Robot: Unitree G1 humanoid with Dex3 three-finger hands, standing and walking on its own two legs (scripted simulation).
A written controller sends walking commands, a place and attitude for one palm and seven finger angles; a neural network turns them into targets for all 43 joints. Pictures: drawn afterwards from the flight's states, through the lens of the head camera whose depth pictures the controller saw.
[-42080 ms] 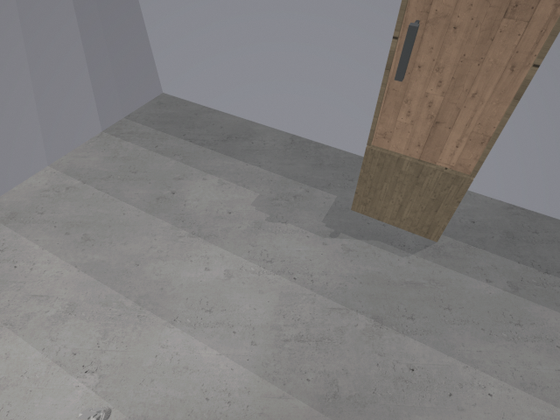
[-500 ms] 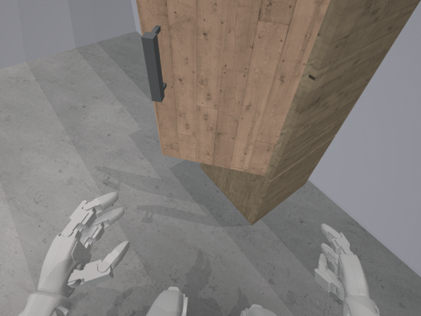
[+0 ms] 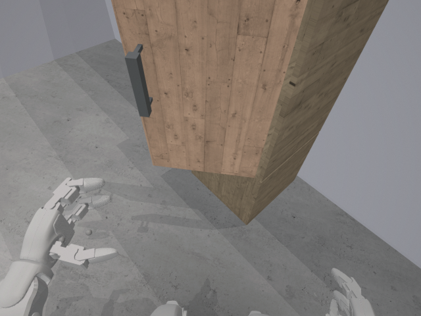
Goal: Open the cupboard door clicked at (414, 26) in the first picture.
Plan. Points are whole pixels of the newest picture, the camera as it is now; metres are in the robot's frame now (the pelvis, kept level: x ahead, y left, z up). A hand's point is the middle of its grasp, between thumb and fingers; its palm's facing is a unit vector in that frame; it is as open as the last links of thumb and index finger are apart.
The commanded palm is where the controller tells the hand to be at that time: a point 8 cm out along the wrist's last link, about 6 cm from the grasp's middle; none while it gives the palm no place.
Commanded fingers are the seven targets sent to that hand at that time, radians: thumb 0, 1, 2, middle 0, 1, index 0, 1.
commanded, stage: raise the hand with hooked fingers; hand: left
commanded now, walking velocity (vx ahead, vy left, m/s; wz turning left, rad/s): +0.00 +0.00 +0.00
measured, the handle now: (142, 82) +0.61 +0.19 +0.09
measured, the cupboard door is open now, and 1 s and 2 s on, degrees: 40 40 40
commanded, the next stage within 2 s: move the hooked fingers beside the handle in 1.06 s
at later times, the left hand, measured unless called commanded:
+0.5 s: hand (55, 192) +0.29 +0.27 +0.11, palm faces -0.05 -1.00 -0.05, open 13.9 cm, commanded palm +0.27 +0.32 +0.11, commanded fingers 0.00 -0.50 0.30 -0.30 -1.20 -0.30 -1.20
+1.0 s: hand (60, 184) +0.30 +0.26 +0.11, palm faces -0.06 -1.00 -0.03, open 14.0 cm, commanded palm +0.27 +0.31 +0.12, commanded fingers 0.00 -0.50 0.30 -0.30 -1.20 -0.30 -1.20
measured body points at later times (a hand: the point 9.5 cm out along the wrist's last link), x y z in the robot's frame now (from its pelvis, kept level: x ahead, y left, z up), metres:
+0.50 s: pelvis +0.01 +0.00 +0.02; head +0.04 +0.00 +0.47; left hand +0.29 +0.32 +0.11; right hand +0.18 -0.24 -0.05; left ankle +0.03 +0.10 -0.69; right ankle +0.01 -0.12 -0.69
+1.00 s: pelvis +0.01 +0.00 +0.02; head +0.04 +0.00 +0.47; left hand +0.30 +0.32 +0.12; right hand +0.15 -0.26 -0.05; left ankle +0.03 +0.10 -0.69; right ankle +0.01 -0.12 -0.69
